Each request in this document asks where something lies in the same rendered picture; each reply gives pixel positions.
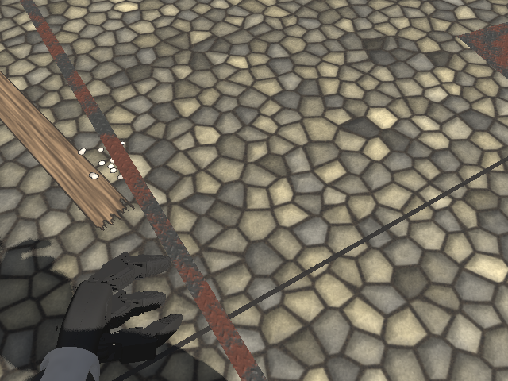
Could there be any robot left hand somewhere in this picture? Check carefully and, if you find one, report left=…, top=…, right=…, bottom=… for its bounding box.
left=56, top=252, right=183, bottom=364

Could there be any left robot forearm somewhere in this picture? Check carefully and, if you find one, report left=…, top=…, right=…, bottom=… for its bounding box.
left=31, top=347, right=100, bottom=381

